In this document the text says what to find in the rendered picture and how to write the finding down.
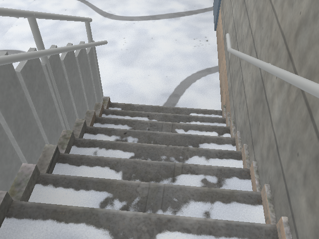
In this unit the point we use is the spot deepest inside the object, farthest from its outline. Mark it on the stairs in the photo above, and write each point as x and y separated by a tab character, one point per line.
145	172

